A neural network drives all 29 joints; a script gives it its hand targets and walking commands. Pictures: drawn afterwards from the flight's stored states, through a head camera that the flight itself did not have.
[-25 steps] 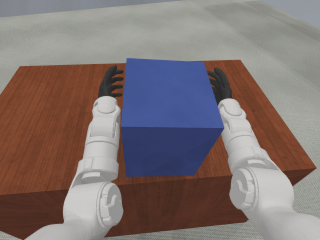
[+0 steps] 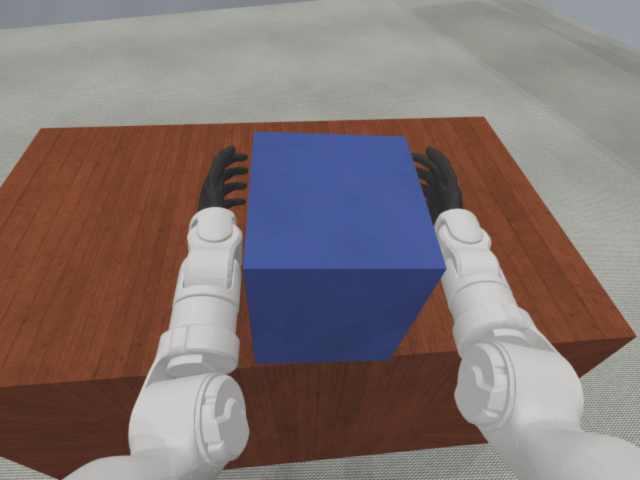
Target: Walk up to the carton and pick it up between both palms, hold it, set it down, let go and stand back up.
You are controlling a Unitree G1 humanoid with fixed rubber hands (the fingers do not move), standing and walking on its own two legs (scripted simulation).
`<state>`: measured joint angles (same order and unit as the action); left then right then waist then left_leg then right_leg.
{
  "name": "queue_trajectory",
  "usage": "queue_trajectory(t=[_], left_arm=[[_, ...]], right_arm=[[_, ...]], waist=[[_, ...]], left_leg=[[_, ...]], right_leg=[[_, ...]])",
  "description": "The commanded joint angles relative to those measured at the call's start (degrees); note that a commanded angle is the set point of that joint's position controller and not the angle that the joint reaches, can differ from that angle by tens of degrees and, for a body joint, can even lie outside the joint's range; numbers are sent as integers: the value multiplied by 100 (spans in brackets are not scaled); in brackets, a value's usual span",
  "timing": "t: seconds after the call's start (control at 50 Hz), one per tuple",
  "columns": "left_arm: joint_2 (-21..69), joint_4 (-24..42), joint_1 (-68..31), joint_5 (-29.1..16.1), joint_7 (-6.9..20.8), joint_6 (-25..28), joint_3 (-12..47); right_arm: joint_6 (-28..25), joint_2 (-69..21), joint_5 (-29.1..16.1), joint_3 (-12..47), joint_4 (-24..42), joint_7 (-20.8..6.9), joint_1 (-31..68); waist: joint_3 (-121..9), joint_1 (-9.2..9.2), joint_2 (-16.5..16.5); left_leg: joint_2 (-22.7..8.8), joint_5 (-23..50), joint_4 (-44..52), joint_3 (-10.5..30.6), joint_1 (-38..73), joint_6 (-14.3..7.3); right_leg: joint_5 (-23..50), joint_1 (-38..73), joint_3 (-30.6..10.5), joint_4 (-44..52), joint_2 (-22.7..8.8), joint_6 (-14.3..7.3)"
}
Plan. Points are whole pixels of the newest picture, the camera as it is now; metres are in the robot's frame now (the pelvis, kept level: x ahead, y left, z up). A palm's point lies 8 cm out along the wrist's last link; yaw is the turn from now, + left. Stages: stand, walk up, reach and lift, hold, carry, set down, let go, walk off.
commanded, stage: set down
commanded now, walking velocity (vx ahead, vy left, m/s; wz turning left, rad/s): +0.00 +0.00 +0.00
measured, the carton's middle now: (327, 255) +0.39 +0.01 +0.06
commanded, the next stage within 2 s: none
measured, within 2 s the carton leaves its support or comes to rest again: rests again in 0.70 s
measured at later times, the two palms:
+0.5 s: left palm (216, 222) +0.39 +0.15 +0.11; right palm (438, 218) +0.41 -0.14 +0.11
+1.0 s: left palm (215, 231) +0.39 +0.16 +0.10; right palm (435, 225) +0.41 -0.14 +0.10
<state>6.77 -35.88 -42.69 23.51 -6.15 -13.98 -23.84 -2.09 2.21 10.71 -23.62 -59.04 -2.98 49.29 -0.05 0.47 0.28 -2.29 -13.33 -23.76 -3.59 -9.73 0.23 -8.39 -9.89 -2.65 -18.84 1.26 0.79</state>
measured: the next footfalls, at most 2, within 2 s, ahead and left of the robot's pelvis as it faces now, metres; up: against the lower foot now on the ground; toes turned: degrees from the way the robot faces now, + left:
none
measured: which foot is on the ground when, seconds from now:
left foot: down 0.00-1.00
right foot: down 0.00-1.00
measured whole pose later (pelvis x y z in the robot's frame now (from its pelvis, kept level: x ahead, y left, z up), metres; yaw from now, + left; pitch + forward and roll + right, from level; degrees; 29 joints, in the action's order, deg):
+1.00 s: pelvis +0.00 +0.00 +0.00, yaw +0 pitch +0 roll -1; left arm 7.6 -37.3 -37.9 24.6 -5.9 -7.0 -25.1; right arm -6.9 0.0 14.2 -26.3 -59.0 -4.1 45.8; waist 1.1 0.6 0.3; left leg -2.3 -13.6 -23.7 -3.6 -9.7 0.2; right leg -8.7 -9.9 -2.6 -18.8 1.3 0.8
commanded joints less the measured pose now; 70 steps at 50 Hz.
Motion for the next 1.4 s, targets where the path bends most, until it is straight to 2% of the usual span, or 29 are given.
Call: queue_trajectory(t=[0.0, 0.28, 0.36, 0.48, 0.66, 0.7, 0.8, 0.98, 1.14, 1.2, 1.24, 1.28, 1.3, 1.34, 1.38], left_arm=[[2339, -285, -2439, -53, 431, 345, 764], [2400, -348, -2346, -5, 425, 606, 753], [2410, -349, -2226, 24, 426, 683, 711], [2418, -357, -2068, 49, 453, 704, 694], [2493, -305, -2055, -16, 418, 897, 826], [2450, -376, -1973, 32, 423, 925, 758], [2468, -389, -1886, 10, 416, 997, 794], [2321, -426, -1720, 61, 425, 1016, 614], [1721, -231, -1672, 55, 227, 1085, 322], [1122, -145, -1680, -126, 46, 1134, 312], [639, -117, -1635, -296, -150, 1140, 370], [90, -117, -1633, -630, -371, 1146, 578], [50, -145, -1744, -796, -453, 1133, 715], [-154, -310, -1906, -1143, -622, 1057, 1084], [-255, -554, -2060, -1414, -723, 948, 1366]], right_arm=[[-379, -2639, 302, 969, 380, -838, 2323], [-575, -2703, 510, 863, 450, -851, 2190], [-619, -2710, 531, 852, 435, -848, 2092], [-610, -2669, 576, 758, 389, -847, 1949], [-756, -2689, 649, 748, 451, -833, 1886], [-778, -2685, 666, 776, 454, -833, 1837], [-833, -2638, 656, 759, 479, -820, 1801], [-773, -2397, 729, 577, 389, -816, 1636], [-735, -1743, 716, 315, 485, -647, 1577], [-745, -1012, 520, 319, 513, -496, 1549], [-737, -361, 221, 475, 497, -361, 1594], [-732, 409, -252, 766, 438, -193, 1700], [-680, 500, -478, 964, 344, -132, 1758], [-552, 864, -1000, 1282, 96, -7, 1826], [-360, 1007, -1429, 1558, -154, 109, 1927]], waist=[[-2142, 507, -237], [-2166, 482, -252], [-2218, 539, -250], [-2018, 470, -235], [-2243, 450, -177], [-2190, 508, -182], [-2166, 496, -192], [-1992, 491, -209], [-1891, 487, -253], [-1985, 470, -228], [-1995, 555, -137], [-2113, 621, -47], [-2148, 646, -19], [-2171, 604, 141], [-1943, 595, 161]], left_leg=[[80, 1996, 584, -192, 574, 110], [85, 1884, 610, -227, 414, 80], [82, 1908, 623, -255, 380, 73], [97, 1791, 669, -264, 296, 71], [63, 2173, 544, -243, 486, 146], [81, 2117, 566, -274, 413, 115], [68, 2170, 571, -259, 417, 121], [77, 2100, 624, -286, 365, 119], [96, 2050, 633, -315, 346, 103], [73, 2112, 606, -284, 336, 128], [48, 2194, 561, -269, 309, 168], [19, 2269, 477, -266, 282, 225], [1, 2291, 438, -240, 228, 263], [-18, 1985, 404, -192, 11, 345], [-52, 1463, 446, -145, -364, 389]], right_leg=[[802, 342, 847, 277, 160, -25], [818, 340, 860, 236, 138, -7], [861, 350, 845, 227, 134, -10], [802, 358, 840, 246, 132, -14], [866, 185, 866, 247, 181, -46], [911, 213, 847, 238, 165, -44], [895, 191, 844, 262, 179, -42], [826, 208, 829, 256, 186, -49], [740, 113, 791, 272, 188, -17], [842, 120, 769, 258, 199, -18], [845, 62, 723, 250, 221, -42], [919, -29, 643, 212, 261, -86], [940, -76, 605, 191, 281, -105], [836, -200, 503, 182, 315, -174], [630, -284, 429, 192, 305, -224]])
